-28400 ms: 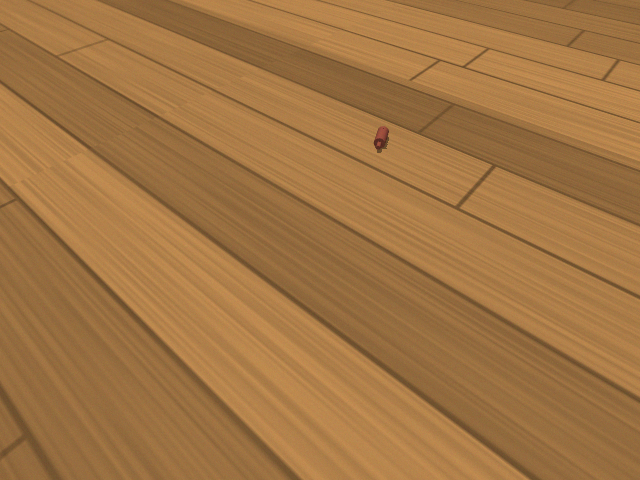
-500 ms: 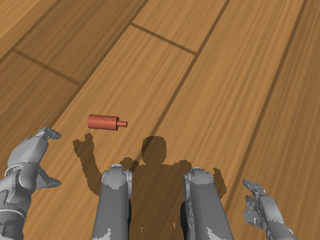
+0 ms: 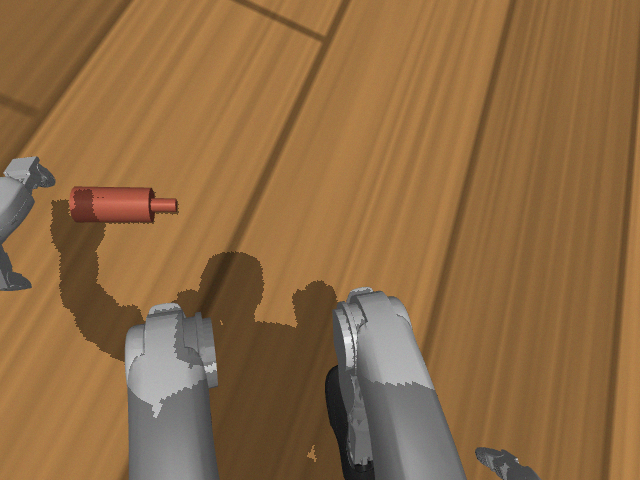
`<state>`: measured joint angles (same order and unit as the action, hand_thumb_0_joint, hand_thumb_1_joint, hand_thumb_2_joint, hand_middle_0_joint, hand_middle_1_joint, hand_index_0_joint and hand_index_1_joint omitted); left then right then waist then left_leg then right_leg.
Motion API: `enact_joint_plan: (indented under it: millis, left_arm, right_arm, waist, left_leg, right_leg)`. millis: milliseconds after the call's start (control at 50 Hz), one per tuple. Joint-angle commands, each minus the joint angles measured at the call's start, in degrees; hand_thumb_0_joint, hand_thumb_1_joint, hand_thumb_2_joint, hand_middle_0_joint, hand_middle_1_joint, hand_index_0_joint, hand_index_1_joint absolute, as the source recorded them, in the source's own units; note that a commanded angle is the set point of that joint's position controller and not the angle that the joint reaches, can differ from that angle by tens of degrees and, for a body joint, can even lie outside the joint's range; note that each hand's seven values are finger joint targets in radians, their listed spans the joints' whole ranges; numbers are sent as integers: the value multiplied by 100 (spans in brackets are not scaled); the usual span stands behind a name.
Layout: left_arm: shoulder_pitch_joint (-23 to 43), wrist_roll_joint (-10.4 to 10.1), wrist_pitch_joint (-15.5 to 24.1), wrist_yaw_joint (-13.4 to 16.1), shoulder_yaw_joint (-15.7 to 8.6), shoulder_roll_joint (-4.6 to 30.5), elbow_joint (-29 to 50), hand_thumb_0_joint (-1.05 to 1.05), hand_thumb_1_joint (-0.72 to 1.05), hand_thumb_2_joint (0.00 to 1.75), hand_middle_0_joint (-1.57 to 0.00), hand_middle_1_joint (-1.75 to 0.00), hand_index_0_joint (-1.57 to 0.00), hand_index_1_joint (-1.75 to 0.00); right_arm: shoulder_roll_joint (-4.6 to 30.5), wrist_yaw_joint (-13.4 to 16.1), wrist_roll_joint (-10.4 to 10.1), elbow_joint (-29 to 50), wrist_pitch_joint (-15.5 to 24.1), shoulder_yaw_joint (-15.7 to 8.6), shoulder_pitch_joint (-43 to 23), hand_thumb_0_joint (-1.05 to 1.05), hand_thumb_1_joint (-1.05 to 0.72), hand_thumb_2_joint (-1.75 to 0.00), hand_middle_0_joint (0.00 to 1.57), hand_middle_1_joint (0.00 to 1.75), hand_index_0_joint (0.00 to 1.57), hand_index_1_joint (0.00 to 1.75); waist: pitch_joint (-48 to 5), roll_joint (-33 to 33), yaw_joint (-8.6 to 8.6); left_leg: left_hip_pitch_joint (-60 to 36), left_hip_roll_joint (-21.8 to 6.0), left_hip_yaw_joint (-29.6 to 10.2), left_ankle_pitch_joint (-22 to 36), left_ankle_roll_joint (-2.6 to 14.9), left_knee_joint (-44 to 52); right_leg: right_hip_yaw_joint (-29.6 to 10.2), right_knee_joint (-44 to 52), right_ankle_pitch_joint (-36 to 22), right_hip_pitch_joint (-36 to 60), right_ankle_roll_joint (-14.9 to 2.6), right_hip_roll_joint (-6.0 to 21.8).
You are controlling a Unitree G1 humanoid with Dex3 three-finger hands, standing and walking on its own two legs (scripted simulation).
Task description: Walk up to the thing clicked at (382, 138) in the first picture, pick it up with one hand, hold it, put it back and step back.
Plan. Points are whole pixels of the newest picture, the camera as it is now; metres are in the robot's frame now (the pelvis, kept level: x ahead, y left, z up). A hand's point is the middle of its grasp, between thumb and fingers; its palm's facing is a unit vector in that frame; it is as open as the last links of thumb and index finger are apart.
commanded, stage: rise first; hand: left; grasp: from above
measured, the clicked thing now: (127, 204) +0.54 +0.26 -0.33
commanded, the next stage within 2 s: none
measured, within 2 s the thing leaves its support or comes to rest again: neither
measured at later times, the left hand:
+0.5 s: hand (31, 218) +0.46 +0.34 -0.18, palm faces -0.48 -0.01 -0.88, open 14.2 cm
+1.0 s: hand (50, 207) +0.49 +0.33 -0.21, palm faces -0.47 -0.02 -0.88, open 14.2 cm
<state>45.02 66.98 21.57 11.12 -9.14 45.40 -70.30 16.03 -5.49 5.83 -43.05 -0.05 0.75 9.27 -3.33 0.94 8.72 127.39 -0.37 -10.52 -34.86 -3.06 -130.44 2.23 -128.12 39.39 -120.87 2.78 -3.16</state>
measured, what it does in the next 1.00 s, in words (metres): stands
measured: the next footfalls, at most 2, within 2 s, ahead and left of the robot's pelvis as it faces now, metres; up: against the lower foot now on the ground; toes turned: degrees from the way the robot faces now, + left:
none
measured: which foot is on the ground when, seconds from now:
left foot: down 0.00-1.00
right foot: down 0.00-1.00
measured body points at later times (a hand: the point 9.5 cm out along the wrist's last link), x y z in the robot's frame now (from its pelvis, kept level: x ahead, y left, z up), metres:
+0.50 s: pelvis +0.01 +0.01 -0.03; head +0.25 +0.09 +0.34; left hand +0.48 +0.34 -0.13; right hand +0.09 -0.27 -0.13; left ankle +0.10 +0.14 -0.33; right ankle +0.10 -0.13 -0.33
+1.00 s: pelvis +0.02 +0.01 -0.04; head +0.27 +0.09 +0.32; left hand +0.51 +0.33 -0.15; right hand +0.07 -0.27 -0.14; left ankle +0.10 +0.14 -0.33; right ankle +0.10 -0.13 -0.33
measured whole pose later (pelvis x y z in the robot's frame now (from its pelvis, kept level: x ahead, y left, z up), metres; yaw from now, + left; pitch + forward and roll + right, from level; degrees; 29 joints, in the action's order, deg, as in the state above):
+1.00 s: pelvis +0.02 +0.01 -0.04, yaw -4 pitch +33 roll -11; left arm 54.8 76.6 21.9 18.3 -7.9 53.2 -79.7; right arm 15.0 -7.2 10.1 -41.3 -2.7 6.7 5.9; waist 0.4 2.7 13.7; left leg 134.4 -0.2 -13.3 -38.5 -2.9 -139.3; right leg 3.8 -134.5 42.2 -126.5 4.3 -4.4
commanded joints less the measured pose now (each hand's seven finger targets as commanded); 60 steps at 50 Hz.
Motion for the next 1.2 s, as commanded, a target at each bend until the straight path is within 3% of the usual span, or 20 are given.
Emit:
enact_joint_plan:
  millis: [0,20,40,120,180,240,320,420,480,540,600,620,680,820,1180]
  left_arm:
    - [1980,199,42,392,-264,1977,600,0,-54,103,-6,-94,-5,-95]
    - [1988,253,50,412,-200,1910,472,0,-53,102,-6,-94,-5,-95]
    - [2018,297,59,439,-222,1987,482,0,-54,102,-6,-94,-5,-95]
    - [2246,474,98,508,-157,2080,372,0,-54,102,-6,-95,-5,-96]
    - [2201,619,123,574,-209,2187,290,0,-54,102,-6,-95,-5,-96]
    - [2289,681,159,615,-103,2143,132,0,-54,101,-6,-96,-6,-96]
    - [2278,801,191,674,-216,2330,234,0,-56,103,-6,-95,-5,-96]
    - [2443,892,259,757,-38,2215,72,0,-55,102,-6,-96,-5,-97]
    - [2461,932,283,832,-120,2348,46,0,-55,101,-6,-98,-5,-97]
    - [2580,912,252,908,-61,2275,-80,0,-55,101,-5,-99,-6,-99]
    - [2640,891,195,997,-148,2382,-76,0,-54,100,-6,-100,-6,-100]
    - [2630,917,161,999,-112,2396,-140,0,-61,107,-6,-96,-3,-99]
    - [2687,898,71,985,-25,2302,-160,0,-55,101,-6,-100,-6,-100]
    - [2564,810,-11,935,-145,2452,-149,0,-56,101,-6,-100,-6,-100]
    - [2743,805,58,1002,-78,2489,-336,0,-52,99,-8,-100,-9,-99]
  right_arm:
    - [1319,58,118,267,-9,-360,715,0,-88,-90,20,30,20,30]
    - [1332,43,145,242,-28,-339,747,0,-88,-90,20,30,20,30]
    - [1308,40,169,231,-41,-307,769,0,-88,-90,20,30,20,30]
    - [1353,19,246,211,-108,-272,754,0,-89,-90,20,30,20,30]
    - [1335,-1,301,203,-163,-203,767,0,-89,-90,20,30,20,30]
    - [1346,-13,341,199,-213,-176,709,0,-90,-90,20,30,20,30]
    - [1348,-30,388,185,-278,-134,687,0,-90,-90,20,30,20,30]
    - [1334,-39,435,196,-328,-78,620,0,-90,-90,20,30,20,30]
    - [1354,-39,445,189,-341,-47,622,0,-90,-90,20,30,20,30]
    - [1353,-47,459,193,-312,-3,658,0,-91,-90,20,30,20,30]
    - [1376,-51,470,194,-298,16,675,0,-91,-90,20,30,20,30]
    - [1378,-55,466,194,-285,4,663,0,-91,-90,20,30,20,30]
    - [1368,-59,475,181,-269,42,712,0,-91,-90,20,30,20,30]
    - [1389,-86,466,229,-279,72,736,0,-91,-90,20,30,20,30]
    - [1466,-132,463,253,-245,198,765,0,-91,-90,20,30,20,30]
  waist:
    - [-3617,-1550,-36]
    - [-3583,-1517,43]
    - [-3684,-1574,-5]
    - [-3645,-1659,125]
    - [-3764,-1774,111]
    - [-3611,-1679,232]
    - [-3842,-1853,140]
    - [-3546,-1853,328]
    - [-3589,-1849,284]
    - [-3550,-1886,375]
    - [-3653,-2012,319]
    - [-3635,-2060,339]
    - [-3559,-2027,414]
    - [-3682,-2000,375]
    - [-3433,-1939,562]
  left_leg:
    - [-3018,16,740,-102,422,1271]
    - [-2990,20,717,-55,424,1219]
    - [-2995,33,751,94,428,1148]
    - [-3014,23,677,120,422,1059]
    - [-3051,23,681,449,417,936]
    - [-2913,1,663,443,440,835]
    - [-3113,-16,655,746,443,717]
    - [-2875,-32,609,565,445,647]
    - [-2906,-36,592,620,441,612]
    - [-2907,-46,550,593,431,606]
    - [-2962,-46,583,702,422,572]
    - [-2945,-50,581,641,416,550]
    - [-2893,-49,576,740,430,504]
    - [-2798,-55,579,773,444,442]
    - [-2628,-66,526,719,447,308]
  right_leg:
    - [631,1397,-349,1007,-479,-35]
    - [664,1344,-412,1002,-464,-40]
    - [650,1310,-535,1101,-465,-51]
    - [718,1184,-583,929,-458,-57]
    - [738,1062,-859,1034,-454,-91]
    - [766,1023,-874,926,-434,-107]
    - [757,926,-1086,950,-427,-130]
    - [799,860,-976,748,-427,-144]
    - [798,786,-1015,754,-424,-137]
    - [846,756,-997,689,-429,-150]
    - [829,721,-1093,709,-424,-149]
    - [822,707,-1051,674,-433,-146]
    - [821,689,-1159,687,-420,-140]
    - [812,721,-1234,908,-399,-156]
    - [855,697,-1256,903,-386,-179]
